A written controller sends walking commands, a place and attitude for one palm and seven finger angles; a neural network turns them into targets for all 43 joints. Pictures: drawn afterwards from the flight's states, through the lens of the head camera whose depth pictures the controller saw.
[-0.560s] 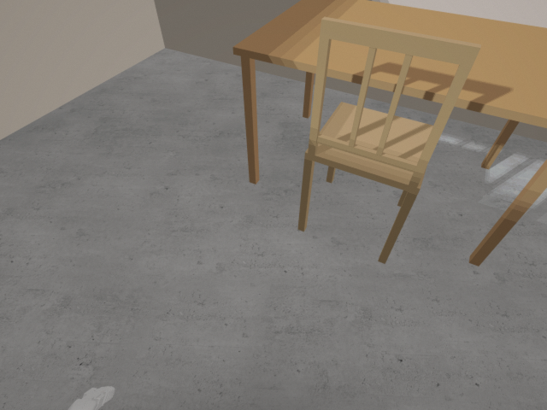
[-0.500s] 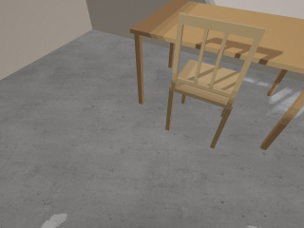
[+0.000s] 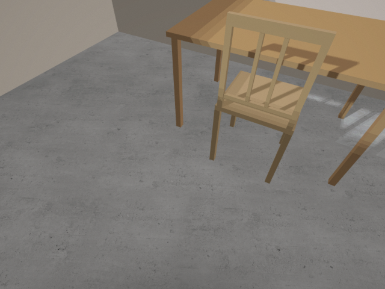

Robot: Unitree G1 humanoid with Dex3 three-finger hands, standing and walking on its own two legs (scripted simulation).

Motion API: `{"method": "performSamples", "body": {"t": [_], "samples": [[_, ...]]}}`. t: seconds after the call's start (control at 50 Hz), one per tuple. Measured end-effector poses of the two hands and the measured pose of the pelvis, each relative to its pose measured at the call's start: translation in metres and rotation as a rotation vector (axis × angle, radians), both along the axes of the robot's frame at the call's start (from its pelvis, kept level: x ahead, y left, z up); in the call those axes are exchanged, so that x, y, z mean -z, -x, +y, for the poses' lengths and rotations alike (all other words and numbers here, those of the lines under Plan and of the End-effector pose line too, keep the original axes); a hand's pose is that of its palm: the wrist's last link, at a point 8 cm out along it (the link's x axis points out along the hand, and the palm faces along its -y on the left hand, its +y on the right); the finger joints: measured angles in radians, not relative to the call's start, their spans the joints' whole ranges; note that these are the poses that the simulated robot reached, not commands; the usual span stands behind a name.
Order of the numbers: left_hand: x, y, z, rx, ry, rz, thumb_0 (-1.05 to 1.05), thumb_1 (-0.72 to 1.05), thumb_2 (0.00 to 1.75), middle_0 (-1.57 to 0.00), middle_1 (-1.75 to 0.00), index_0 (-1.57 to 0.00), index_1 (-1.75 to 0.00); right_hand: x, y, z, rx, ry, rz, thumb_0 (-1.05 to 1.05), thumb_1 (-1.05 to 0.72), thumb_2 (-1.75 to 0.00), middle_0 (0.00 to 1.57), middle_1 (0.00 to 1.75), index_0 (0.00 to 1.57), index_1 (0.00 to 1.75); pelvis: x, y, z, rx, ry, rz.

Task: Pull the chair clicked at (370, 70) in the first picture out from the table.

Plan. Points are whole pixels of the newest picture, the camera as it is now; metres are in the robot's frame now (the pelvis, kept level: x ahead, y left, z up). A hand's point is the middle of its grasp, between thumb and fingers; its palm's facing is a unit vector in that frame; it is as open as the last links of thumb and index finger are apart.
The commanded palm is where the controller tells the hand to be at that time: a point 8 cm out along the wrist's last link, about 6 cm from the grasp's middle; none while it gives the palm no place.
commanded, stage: stand and wait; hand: left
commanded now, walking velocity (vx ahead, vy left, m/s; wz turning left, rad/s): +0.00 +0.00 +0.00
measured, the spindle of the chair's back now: (254, 70) +0.99 -0.22 -0.06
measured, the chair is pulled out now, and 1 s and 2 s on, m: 0.00 0.00 0.00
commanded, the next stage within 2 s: look at it before walking up in 0.26 s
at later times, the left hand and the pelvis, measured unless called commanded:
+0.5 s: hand out of the picture +0.07 +0.25 -0.15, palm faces -0.04 -0.94 -0.34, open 7.4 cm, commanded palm none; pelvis -0.01 +0.00 +0.00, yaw +0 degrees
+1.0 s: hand out of the picture +0.08 +0.25 -0.15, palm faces -0.04 -0.94 -0.34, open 7.4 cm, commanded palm none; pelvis +0.01 +0.00 +0.00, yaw +0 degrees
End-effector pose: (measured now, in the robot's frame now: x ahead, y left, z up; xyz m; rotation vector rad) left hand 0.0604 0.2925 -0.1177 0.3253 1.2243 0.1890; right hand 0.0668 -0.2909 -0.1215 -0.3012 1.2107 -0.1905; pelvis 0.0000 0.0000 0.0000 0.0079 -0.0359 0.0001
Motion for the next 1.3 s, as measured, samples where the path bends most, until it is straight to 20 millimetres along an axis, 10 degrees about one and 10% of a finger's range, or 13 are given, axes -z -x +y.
{"method": "performSamples", "body": {"t": [0.32,1.02,1.3], "samples": [[-0.002,-0.001,-0.001,0.007,0.005,-0.015,0.01,0.91,0.9,-0.2,-0.3,-0.2,-0.3,0.001,0.016,0.002,0.015,-0.007,0.017,0.01,-0.9,-0.9,0.2,0.3,0.2,0.3,-0.002,0.007,0.001,0.002,0.0,-0.002],[-0.001,-0.018,0.002,0.008,0.004,0.001,0.01,0.91,0.9,-0.2,-0.3,-0.2,-0.3,-0.003,-0.014,0.005,0.008,-0.002,0.002,0.01,-0.9,-0.9,0.2,0.3,0.2,0.3,-0.003,-0.01,0.004,0.007,0.001,0.015],[0.036,-0.012,-0.044,0.007,0.114,0.17,0.01,0.91,0.9,-0.2,-0.3,-0.2,-0.3,0.033,0.014,0.036,0.156,-0.104,0.091,0.01,-0.9,-0.9,0.2,0.3,0.2,0.3,0.017,-0.065,-0.004,0.111,-0.016,0.038]]}}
